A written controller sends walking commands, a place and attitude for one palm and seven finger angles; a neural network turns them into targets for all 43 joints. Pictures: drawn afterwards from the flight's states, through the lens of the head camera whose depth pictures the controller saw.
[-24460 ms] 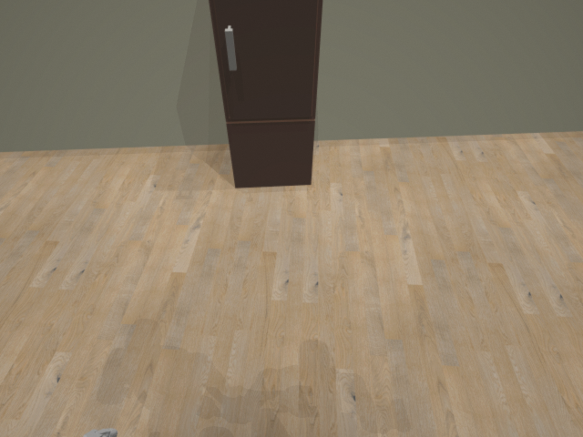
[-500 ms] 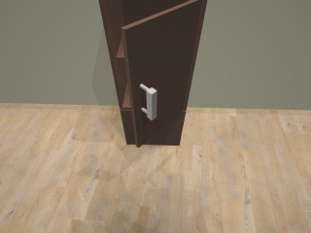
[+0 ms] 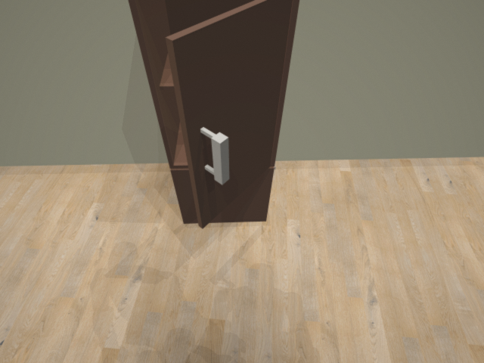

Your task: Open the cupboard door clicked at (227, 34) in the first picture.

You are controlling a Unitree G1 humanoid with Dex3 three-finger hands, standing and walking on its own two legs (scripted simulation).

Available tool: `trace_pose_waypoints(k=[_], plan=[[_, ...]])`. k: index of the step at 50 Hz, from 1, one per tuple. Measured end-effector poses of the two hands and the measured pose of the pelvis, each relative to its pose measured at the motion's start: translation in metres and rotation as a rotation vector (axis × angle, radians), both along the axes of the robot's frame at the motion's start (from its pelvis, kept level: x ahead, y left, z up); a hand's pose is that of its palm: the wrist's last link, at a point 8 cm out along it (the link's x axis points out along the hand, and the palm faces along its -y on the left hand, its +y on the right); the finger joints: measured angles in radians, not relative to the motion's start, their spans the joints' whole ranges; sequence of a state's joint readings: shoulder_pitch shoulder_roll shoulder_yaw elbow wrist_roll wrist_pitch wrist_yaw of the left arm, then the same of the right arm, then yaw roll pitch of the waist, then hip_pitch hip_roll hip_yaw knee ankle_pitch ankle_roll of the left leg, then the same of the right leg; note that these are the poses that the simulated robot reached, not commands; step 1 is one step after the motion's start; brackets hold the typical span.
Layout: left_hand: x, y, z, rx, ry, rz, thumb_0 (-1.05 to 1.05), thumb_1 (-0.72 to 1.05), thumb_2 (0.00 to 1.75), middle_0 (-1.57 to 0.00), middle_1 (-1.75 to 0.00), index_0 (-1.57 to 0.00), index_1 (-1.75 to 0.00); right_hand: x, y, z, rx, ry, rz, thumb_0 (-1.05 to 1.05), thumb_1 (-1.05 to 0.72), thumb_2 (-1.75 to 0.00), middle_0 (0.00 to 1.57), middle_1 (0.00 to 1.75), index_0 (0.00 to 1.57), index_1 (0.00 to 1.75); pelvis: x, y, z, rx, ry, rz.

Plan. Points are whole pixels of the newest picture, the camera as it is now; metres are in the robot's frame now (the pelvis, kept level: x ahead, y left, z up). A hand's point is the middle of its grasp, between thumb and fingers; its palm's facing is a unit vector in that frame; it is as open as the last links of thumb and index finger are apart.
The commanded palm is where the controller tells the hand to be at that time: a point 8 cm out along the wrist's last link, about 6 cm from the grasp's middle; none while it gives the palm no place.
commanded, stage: walk to a spot facing it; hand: left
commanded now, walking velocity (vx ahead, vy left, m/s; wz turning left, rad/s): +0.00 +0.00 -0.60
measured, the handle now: (213, 155) +0.56 +0.11 -0.02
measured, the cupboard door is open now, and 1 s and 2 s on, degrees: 47 47 47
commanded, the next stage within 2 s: none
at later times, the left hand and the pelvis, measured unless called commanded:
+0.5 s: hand out of the picture +0.06 +0.16 -0.15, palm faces -0.18 -0.94 -0.30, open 7.4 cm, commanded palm none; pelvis -0.03 -0.03 +0.01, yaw -15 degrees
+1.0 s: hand (185, 348) +0.17 +0.12 -0.16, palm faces -0.48 -0.84 -0.24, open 7.4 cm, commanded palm none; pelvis -0.01 -0.02 +0.01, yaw -32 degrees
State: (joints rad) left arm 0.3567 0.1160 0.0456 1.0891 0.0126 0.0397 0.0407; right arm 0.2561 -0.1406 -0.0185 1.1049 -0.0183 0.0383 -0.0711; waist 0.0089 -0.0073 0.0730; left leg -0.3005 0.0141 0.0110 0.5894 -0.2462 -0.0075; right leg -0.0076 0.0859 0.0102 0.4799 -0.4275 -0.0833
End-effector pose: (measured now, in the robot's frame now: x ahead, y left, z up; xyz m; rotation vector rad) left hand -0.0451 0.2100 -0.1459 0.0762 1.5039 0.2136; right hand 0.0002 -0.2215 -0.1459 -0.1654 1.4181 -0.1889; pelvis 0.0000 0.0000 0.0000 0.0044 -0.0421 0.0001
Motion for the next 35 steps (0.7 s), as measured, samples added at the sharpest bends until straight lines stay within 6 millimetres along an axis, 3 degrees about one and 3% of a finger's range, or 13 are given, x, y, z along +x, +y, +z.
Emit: trace_pose_waypoints(k=[5, 10, 14, 17, 27, 35], plan=[[0.016, 0.016, -0.002, 0.015, -0.007, -0.054, 0.0, 0.9, 0.9, -0.2, -0.3, -0.2, -0.3, -0.007, -0.006, 0.001, -0.028, -0.028, -0.054, 0.0, -0.9, -0.9, 0.2, 0.3, 0.2, 0.3, -0.004, 0.003, -0.003, 0.004, 0.012, -0.051], [0.049, 0.029, 0.006, 0.057, -0.06, -0.145, 0.0, 0.91, 0.9, -0.2, -0.29, -0.2, -0.3, -0.021, -0.016, -0.002, -0.025, -0.064, -0.095, 0.0, -0.9, -0.9, 0.2, 0.3, 0.2, 0.3, -0.019, 0.0, -0.003, 0.021, 0.034, -0.131], [0.08, 0.027, 0.018, 0.1, -0.151, -0.217, 0.0, 0.91, 0.9, -0.2, -0.29, -0.2, -0.3, -0.035, -0.031, -0.009, -0.006, -0.079, -0.123, 0.0, -0.9, -0.9, 0.2, 0.3, 0.2, 0.3, -0.031, -0.012, -0.005, 0.025, 0.042, -0.172], [0.092, 0.021, 0.024, 0.129, -0.199, -0.256, 0.0, 0.91, 0.9, -0.2, -0.29, -0.2, -0.3, -0.039, -0.046, -0.012, 0.004, -0.073, -0.151, 0.0, -0.9, -0.9, 0.2, 0.3, 0.2, 0.3, -0.035, -0.023, -0.006, 0.026, 0.039, -0.183], [0.112, -0.007, 0.034, 0.099, -0.196, -0.348, 0.0, 0.9, 0.9, -0.2, -0.3, -0.2, -0.3, -0.005, -0.078, 0.018, -0.049, -0.217, -0.23, 0.0, -0.9, -0.9, 0.2, 0.3, 0.2, 0.3, -0.03, -0.033, 0.011, 0.04, 0.044, -0.289], [0.127, -0.008, 0.019, 0.045, -0.168, -0.399, 0.0, 0.9, 0.9, -0.2, -0.3, -0.21, -0.3, 0.027, -0.074, 0.036, -0.093, -0.316, -0.255, 0.0, -0.9, -0.9, 0.2, 0.3, 0.2, 0.3, -0.019, -0.022, 0.009, 0.029, 0.062, -0.373]])
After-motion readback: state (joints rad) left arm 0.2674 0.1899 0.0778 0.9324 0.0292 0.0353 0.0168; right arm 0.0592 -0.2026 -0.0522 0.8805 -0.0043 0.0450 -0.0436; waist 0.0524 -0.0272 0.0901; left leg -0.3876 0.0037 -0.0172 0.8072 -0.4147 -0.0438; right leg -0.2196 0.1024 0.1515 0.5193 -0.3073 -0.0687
